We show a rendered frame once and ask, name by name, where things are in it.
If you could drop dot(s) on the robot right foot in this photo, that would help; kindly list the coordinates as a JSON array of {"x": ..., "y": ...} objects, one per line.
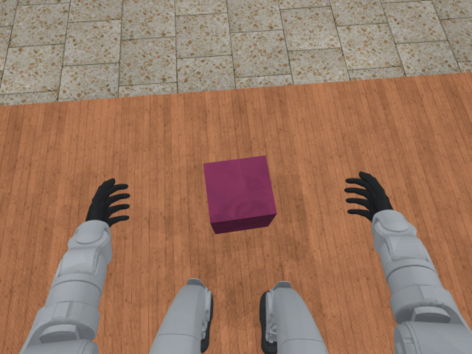
[{"x": 268, "y": 347}]

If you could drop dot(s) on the carton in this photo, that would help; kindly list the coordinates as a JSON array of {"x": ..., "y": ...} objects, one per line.
[{"x": 239, "y": 194}]

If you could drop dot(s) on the left robot upper arm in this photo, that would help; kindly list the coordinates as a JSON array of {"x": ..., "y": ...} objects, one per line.
[{"x": 80, "y": 346}]

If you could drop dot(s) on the left robot forearm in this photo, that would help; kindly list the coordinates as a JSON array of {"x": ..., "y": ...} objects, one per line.
[{"x": 71, "y": 308}]

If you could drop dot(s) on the left robot hand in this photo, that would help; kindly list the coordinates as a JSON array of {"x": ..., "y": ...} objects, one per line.
[{"x": 99, "y": 208}]

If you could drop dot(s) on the robot left foot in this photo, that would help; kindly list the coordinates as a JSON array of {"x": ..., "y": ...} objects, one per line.
[{"x": 205, "y": 342}]

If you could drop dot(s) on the right robot forearm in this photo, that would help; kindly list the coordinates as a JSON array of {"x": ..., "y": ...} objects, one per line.
[{"x": 417, "y": 293}]

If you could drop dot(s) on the right robot hand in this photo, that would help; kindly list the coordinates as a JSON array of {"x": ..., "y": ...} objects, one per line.
[{"x": 376, "y": 199}]

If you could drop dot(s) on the right robot upper arm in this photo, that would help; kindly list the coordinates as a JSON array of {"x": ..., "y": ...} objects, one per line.
[{"x": 432, "y": 338}]

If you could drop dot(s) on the robot foot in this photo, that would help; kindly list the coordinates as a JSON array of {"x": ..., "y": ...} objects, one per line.
[
  {"x": 205, "y": 342},
  {"x": 268, "y": 347}
]

